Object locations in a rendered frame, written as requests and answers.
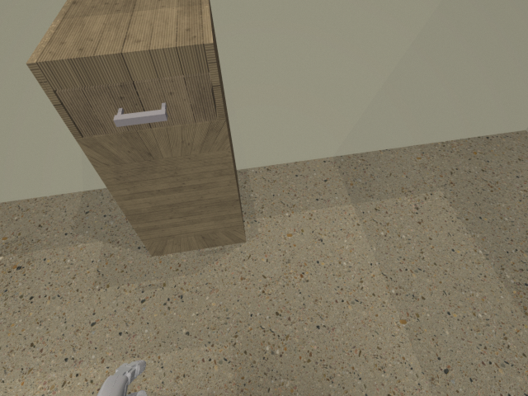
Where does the drawer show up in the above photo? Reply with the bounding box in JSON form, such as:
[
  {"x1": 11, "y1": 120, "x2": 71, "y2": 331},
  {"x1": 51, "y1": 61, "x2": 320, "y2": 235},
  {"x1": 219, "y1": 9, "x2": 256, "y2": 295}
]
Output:
[{"x1": 56, "y1": 73, "x2": 217, "y2": 137}]

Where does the left robot hand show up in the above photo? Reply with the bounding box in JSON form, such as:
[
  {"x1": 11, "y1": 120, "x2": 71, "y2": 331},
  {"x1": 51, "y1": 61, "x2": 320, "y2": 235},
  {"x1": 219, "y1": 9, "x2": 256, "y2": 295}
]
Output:
[{"x1": 97, "y1": 360, "x2": 147, "y2": 396}]

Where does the handle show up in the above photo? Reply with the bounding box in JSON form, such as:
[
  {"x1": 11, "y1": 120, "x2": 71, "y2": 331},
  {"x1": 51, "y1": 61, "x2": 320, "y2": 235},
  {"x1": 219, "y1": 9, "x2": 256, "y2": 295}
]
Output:
[{"x1": 113, "y1": 102, "x2": 167, "y2": 127}]

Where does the cabinet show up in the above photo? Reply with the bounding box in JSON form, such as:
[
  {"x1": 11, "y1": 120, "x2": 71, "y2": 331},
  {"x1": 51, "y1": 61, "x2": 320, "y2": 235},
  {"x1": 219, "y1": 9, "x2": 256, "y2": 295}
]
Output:
[{"x1": 26, "y1": 0, "x2": 246, "y2": 257}]

